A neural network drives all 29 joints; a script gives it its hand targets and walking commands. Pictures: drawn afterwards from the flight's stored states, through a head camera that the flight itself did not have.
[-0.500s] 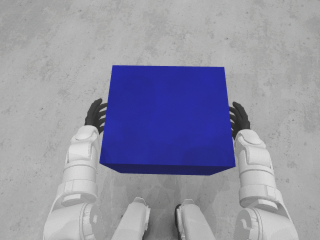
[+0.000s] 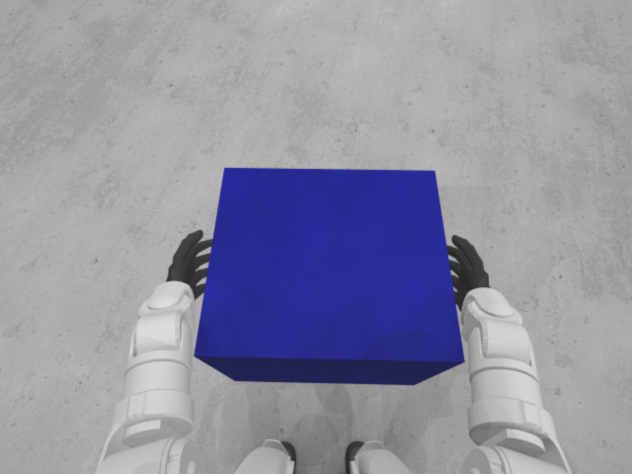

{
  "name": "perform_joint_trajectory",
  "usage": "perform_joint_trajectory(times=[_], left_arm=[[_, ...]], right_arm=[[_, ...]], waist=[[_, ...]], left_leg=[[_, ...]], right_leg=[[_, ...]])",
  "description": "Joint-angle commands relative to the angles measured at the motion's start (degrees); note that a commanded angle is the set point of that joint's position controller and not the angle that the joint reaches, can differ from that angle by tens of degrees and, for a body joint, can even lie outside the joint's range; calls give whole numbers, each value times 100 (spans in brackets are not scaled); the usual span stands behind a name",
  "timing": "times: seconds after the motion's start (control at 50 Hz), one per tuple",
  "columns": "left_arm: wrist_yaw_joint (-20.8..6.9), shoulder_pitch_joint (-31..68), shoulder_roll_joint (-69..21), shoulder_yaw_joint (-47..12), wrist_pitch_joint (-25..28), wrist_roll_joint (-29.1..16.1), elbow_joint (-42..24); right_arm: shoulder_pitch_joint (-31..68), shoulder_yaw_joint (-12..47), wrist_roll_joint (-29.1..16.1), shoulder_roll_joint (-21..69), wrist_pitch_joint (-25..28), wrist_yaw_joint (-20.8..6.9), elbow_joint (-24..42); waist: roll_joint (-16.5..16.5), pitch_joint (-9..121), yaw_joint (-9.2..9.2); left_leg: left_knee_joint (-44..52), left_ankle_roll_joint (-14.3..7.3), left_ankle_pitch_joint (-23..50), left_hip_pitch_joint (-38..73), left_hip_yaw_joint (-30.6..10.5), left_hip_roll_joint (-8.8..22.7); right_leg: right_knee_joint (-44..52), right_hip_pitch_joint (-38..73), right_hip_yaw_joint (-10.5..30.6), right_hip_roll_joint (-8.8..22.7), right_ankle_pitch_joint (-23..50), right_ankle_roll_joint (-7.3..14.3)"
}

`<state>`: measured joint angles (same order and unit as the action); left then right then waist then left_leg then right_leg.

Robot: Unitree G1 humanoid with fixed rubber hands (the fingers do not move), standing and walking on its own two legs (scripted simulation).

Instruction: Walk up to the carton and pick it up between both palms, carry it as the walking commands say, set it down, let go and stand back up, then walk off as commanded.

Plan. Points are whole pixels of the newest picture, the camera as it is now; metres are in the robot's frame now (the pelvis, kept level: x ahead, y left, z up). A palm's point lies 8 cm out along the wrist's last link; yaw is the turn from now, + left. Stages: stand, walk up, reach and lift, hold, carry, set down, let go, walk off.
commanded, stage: reach and lift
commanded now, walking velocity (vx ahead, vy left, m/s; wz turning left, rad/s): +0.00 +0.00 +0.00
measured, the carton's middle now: (326, 284) +0.37 +0.00 -0.09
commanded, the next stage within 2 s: hold in 1.72 s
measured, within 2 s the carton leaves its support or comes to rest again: neither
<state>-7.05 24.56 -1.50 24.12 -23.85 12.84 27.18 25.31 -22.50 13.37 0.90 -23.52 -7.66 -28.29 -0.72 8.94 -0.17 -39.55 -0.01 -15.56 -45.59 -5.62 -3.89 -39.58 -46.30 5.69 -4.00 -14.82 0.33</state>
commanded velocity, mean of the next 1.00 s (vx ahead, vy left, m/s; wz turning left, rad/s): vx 0.00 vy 0.00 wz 0.00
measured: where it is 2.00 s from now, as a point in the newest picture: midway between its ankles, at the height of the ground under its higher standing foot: outside the picture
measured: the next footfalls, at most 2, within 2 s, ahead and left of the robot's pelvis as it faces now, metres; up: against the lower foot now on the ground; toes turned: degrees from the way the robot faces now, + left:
none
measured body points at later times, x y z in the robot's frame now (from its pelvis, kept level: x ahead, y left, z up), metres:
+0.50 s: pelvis +0.02 +0.00 +0.03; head +0.04 +0.00 +0.48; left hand +0.33 +0.20 +0.03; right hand +0.33 -0.19 +0.02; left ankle +0.02 +0.12 -0.71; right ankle +0.03 -0.11 -0.71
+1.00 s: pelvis +0.02 +0.00 +0.04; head -0.01 +0.00 +0.49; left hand +0.31 +0.20 +0.07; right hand +0.32 -0.19 +0.07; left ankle +0.02 +0.12 -0.71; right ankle +0.03 -0.11 -0.71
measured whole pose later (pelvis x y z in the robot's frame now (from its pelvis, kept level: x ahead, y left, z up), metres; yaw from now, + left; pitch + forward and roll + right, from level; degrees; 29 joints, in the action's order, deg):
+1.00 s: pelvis +0.02 +0.00 +0.04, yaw +0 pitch -4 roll +0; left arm -7.6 10.2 -1.6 16.6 -39.1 11.2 11.4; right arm 10.6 -14.9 11.6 1.9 -39.4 -7.1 -11.5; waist -0.3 1.5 -0.2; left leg -15.1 -0.4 -9.2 -1.6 -6.5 -2.3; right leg -15.2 -2.2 5.7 -2.9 -8.6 1.1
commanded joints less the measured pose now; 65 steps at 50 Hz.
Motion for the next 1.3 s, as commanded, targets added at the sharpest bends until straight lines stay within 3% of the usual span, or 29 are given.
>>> perform_joint_trajectory(times=[0.0, 0.54, 0.74, 0.96, 1.1, 1.28], left_arm=[[-1302, 2638, -5080, -3146, 20, -849, -40], [-1102, 1771, -5016, -3583, -656, -965, -792], [-1082, 1533, -4894, -3878, -1026, -1135, -1306], [-1061, 1315, -4620, -4109, -1493, -1298, -1999], [-1046, 1470, -4514, -4027, -1595, -1252, -2003], [-1030, 1555, -4631, -4012, -1591, -1192, -1908]], right_arm=[[2562, 3052, -787, 5142, 54, -1244, 80], [1705, 3499, -1016, 4886, -613, -1128, 873], [1450, 3882, -1243, 4904, -1003, -1036, 1485], [1211, 4206, -1392, 4876, -1509, -918, 2179], [1399, 4056, -1318, 4702, -1609, -952, 2155], [1566, 3971, -1337, 4669, -1596, -1041, 2139]], waist=[[72, 2900, 22], [51, 1196, -17], [106, 648, -36], [68, 275, 21], [25, 90, 74], [29, 254, 84]], left_leg=[[486, -92, 1604, 1883, 283, -113], [1998, 0, 1724, 3743, 156, -40], [2333, -26, 1852, 4337, 129, -32], [2635, -1, 1631, 4431, 164, -51], [2693, 23, 1123, 4287, 196, -68], [2632, 44, 1274, 4364, 139, -47]], right_leg=[[500, 2086, -259, -78, 1734, 59], [1948, 4098, -144, -65, 1707, 67], [2278, 4597, -111, -2, 1821, 14], [2579, 4863, -121, 1, 1758, -46], [2620, 4817, -151, -16, 1294, -29], [2552, 4750, -172, -63, 1355, -35]])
